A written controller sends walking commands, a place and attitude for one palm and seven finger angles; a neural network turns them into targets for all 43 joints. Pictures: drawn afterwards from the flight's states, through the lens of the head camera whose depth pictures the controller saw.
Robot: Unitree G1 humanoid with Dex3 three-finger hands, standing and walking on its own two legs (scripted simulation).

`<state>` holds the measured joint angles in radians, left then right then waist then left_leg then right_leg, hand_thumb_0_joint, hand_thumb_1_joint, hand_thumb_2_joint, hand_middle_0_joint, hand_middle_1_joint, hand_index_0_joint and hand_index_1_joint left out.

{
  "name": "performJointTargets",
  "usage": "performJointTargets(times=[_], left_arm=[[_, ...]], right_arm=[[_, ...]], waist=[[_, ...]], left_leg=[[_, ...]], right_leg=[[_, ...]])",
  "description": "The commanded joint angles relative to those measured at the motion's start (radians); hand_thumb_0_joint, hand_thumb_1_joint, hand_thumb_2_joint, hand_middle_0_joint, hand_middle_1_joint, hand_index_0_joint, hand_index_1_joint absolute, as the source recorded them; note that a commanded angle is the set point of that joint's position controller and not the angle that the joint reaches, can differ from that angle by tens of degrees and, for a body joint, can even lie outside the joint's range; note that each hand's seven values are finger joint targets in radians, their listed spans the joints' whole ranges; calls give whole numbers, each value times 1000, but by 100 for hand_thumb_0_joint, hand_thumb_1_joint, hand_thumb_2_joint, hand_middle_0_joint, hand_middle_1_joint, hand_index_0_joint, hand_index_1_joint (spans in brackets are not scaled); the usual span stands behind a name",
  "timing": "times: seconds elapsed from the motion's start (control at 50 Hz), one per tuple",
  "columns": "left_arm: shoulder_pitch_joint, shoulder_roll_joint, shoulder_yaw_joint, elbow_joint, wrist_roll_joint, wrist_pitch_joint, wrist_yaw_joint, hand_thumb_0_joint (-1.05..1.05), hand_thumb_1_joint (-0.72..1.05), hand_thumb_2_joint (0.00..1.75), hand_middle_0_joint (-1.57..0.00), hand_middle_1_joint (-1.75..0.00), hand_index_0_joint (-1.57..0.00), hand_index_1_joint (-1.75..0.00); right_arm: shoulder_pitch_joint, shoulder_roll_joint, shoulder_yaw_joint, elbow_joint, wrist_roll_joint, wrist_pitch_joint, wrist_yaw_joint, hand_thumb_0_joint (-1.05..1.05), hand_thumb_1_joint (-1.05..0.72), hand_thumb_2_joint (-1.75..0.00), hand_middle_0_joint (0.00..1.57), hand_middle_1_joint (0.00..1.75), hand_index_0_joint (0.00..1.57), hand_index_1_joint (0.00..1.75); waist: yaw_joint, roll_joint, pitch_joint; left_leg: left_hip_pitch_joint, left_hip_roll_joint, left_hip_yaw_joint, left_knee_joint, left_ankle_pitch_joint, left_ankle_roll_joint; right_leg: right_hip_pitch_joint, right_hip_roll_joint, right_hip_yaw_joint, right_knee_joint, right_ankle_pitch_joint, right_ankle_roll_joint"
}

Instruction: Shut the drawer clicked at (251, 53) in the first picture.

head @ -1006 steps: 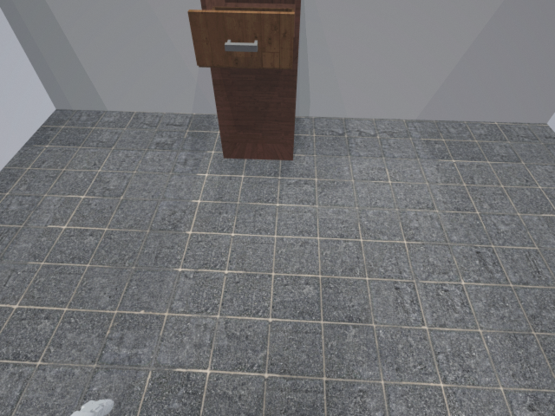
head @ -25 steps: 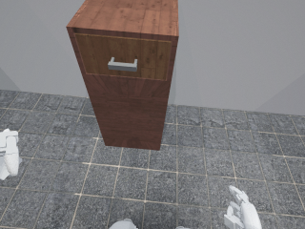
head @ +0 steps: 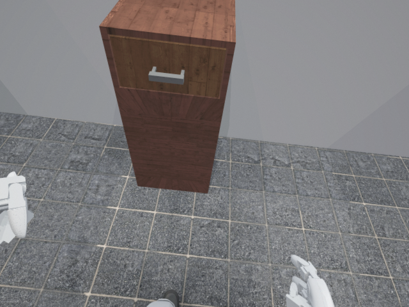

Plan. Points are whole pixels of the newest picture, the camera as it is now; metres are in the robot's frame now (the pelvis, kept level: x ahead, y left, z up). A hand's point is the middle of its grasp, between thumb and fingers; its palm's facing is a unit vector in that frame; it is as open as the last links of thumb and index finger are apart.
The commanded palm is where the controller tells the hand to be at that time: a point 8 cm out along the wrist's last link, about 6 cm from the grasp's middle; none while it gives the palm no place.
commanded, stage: stop stepping back and stand still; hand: left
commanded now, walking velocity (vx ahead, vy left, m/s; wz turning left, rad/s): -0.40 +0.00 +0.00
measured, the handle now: (167, 74) +0.76 +0.20 +0.01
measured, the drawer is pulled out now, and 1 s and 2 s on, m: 0.00 0.00 0.00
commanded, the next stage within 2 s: let the arm hang, fingers relaxed in 0.94 s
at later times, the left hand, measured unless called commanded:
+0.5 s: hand (10, 237) +0.16 +0.25 +0.18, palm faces +0.32 -0.85 -0.42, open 3.3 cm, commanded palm +0.09 +0.30 +0.18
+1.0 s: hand out of the picture +0.14 +0.26 +0.18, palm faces +0.29 -0.83 -0.48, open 3.3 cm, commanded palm +0.08 +0.31 +0.18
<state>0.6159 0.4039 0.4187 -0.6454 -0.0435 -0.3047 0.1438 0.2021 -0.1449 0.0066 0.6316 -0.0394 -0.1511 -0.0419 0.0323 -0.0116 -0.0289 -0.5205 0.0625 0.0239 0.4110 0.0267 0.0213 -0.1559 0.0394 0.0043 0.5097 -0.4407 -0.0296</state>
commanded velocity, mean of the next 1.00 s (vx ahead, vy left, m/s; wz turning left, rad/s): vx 0.07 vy -0.03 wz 0.00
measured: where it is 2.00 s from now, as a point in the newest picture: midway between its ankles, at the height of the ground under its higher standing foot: outside the picture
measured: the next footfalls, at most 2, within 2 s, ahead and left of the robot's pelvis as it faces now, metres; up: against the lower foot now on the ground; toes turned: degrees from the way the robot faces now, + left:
right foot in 0.02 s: -0.07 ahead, -0.15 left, +0.00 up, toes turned +0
right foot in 0.50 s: -0.04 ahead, -0.07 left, +0.00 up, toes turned -3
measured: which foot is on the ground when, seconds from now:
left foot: down 0.00-0.50, up 0.52-0.66, down 0.68-1.00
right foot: up 0.00-0.00, down 0.02-0.36, up 0.38-0.48, down 0.50-1.00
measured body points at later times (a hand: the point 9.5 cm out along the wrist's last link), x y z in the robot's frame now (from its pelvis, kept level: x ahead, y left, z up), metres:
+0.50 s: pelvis -0.05 +0.02 +0.00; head -0.05 +0.05 +0.45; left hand +0.13 +0.30 +0.20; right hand +0.09 -0.21 -0.07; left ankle +0.13 +0.10 -0.72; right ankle -0.09 -0.07 -0.73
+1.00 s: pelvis -0.06 +0.04 +0.01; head -0.04 +0.04 +0.46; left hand +0.12 +0.30 +0.20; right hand +0.10 -0.19 -0.07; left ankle -0.01 +0.15 -0.73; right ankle -0.08 -0.07 -0.73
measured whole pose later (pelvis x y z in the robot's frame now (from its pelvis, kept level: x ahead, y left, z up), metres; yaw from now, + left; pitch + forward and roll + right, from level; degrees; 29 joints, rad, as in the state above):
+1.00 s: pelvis -0.06 +0.04 +0.01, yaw -2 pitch +0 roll -1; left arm 0.67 0.40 0.38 -0.62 -0.04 -0.22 0.13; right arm 0.21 -0.18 0.03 0.61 0.00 -0.13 -0.05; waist -0.01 0.01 0.02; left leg -0.32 0.04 0.02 0.52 -0.21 0.00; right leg -0.19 0.04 -0.03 0.45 -0.27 -0.03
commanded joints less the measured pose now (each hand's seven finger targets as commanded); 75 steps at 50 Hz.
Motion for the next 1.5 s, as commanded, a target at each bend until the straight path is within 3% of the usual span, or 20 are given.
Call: performJointTargets(times=[0.0,0.04,0.12,0.24,0.28,0.34,0.36,0.44,0.48,0.5,0.6,0.7,0.82,0.9,1.0,1.02,1.14,1.22,1.32,1.48], left_arm=[[-112,240,119,-203,-14,-88,4,0,90,90,-140,-160,-140,-160],[-87,188,80,-171,-13,-72,-6,0,90,90,-140,-160,-140,-160],[45,181,108,-133,-41,3,-11,0,90,90,-140,-160,-140,-160],[-52,179,93,-112,-28,12,4,0,90,90,-140,-160,-140,-160],[-129,172,79,-133,-20,13,2,0,90,90,-140,-160,-140,-160],[-148,163,90,-193,-4,6,12,0,90,90,-140,-160,-140,-160],[-135,186,99,-209,2,0,12,0,90,90,-140,-160,-140,-160],[89,171,98,-254,-4,13,-4,0,90,90,-140,-160,-140,-160],[91,187,122,-261,-19,42,-8,0,90,90,-140,-160,-140,-160],[21,187,119,-246,-21,55,-9,0,90,90,-140,-160,-140,-160],[-91,103,42,-18,7,69,21,0,90,90,-140,-160,-140,-160],[-125,137,30,-161,9,44,8,0,90,90,-140,-160,-140,-160],[20,147,74,-214,14,42,12,0,90,90,-140,-160,-140,-160],[73,139,90,-126,-9,43,12,0,90,90,-140,-160,-140,-160],[22,120,60,-73,-10,48,13,0,90,90,-140,-160,-140,-160],[-119,1,-303,729,101,203,-132,0,90,90,-140,-160,-140,-160],[-277,-31,-321,1022,81,300,-139,0,90,90,-116,-134,-116,-134],[-352,-37,-357,1292,66,317,-129,0,90,90,-100,-117,-100,-117],[-291,-71,-380,1551,52,313,-128,0,90,90,-80,-95,-80,-95],[-252,-101,-399,1716,52,303,-124,0,90,90,-48,-60,-48,-60]], right_arm=[[-72,-139,-54,-103,-4,-25,-28,0,-90,-90,20,30,20,30],[-69,-160,-71,-115,21,-42,-41,0,-90,-90,20,30,20,30],[-118,-167,-50,-176,38,-1,-51,0,-90,-90,20,30,20,30],[-84,-177,-53,-154,39,2,-74,0,-90,-90,20,30,20,30],[-80,-185,-52,-143,40,-18,-79,0,-90,-90,20,30,20,30],[-98,-208,-50,-159,29,-59,-71,0,-90,-90,20,30,20,30],[-101,-194,-49,-154,23,-66,-64,0,-90,-90,20,30,20,30],[-76,-166,-56,-180,18,-47,-17,0,-90,-90,20,30,20,30],[-70,-164,-66,-158,16,9,-15,0,-90,-90,20,30,20,30],[-63,-160,-60,-141,20,23,-15,0,-90,-90,20,30,20,30],[-69,-161,-32,-116,37,-17,-55,0,-90,-90,20,30,20,30],[-64,-163,-23,-147,31,-49,-51,0,-90,-90,20,30,20,30],[-85,-172,-27,-165,30,-62,-18,0,-90,-90,20,30,20,30],[-77,-161,-40,-166,37,-24,-18,0,-90,-90,20,30,20,30],[-89,-168,-40,-160,43,-10,-41,0,-90,-90,20,30,20,30],[-98,-355,-102,86,41,-34,52,0,-90,-90,20,30,20,30],[-26,-231,-62,79,16,111,35,0,-90,-90,20,30,20,30],[-35,-212,-42,171,4,145,33,0,-90,-90,20,30,20,30],[-2,-176,-29,286,13,154,19,0,-90,-90,20,30,20,30],[106,-140,-37,405,26,161,10,0,-90,-90,20,30,20,30]], waist=[[-43,-7,-138],[-56,-126,-134],[-52,24,-52],[-74,-48,129],[-81,35,139],[-45,395,67],[-31,379,33],[-14,229,-131],[-21,-137,-62],[-38,-180,-13],[-59,-15,80],[-49,178,-54],[-29,145,-75],[-49,-4,-39],[-49,27,-27],[-83,64,-8],[-39,-248,-25],[-40,84,51],[-21,203,37],[-38,41,64]], left_leg=[[476,23,-6,171,-173,-49],[510,-37,12,231,-176,-45],[465,-19,-44,122,-237,-33],[427,-33,-63,289,-329,-50],[412,-6,-116,163,-373,-42],[136,132,-424,-436,-927,-85],[145,144,-434,-442,-893,-95],[161,16,-88,-148,-539,-71],[224,-116,23,508,-348,-62],[100,-91,-33,659,-300,-57],[288,-15,-7,97,-317,3],[422,166,-306,-101,5,73],[269,99,-129,-70,-176,38],[257,-3,-43,85,-263,-3],[350,18,-56,28,-147,9],[255,55,-113,204,108,21],[199,-10,-105,209,-92,27],[224,20,-150,63,-96,30],[230,28,-164,-47,-254,28],[314,36,-149,-68,-257,28]], right_leg=[[-333,-241,167,-284,332,-68],[-365,-193,57,-224,286,-41],[-353,-97,-5,-178,12,-16],[-550,-147,18,-234,-293,-66],[-492,-97,-36,-123,-225,-31],[-103,96,-73,260,-177,18],[-85,91,-46,297,-149,13],[101,34,-43,-79,-112,-32],[-310,-301,324,-384,-238,-124],[-352,-343,338,-377,-295,-182],[-269,-207,110,-188,-31,-73],[-196,-44,-23,118,134,45],[19,-57,-6,-84,212,27],[-68,-151,155,-218,194,-27],[-111,-116,78,-176,275,3],[-189,-177,1,44,534,-6],[-124,-190,65,-47,392,-52],[-133,-135,52,-57,200,-37],[-40,-115,44,-133,137,-26],[-81,-122,25,-192,136,-30]])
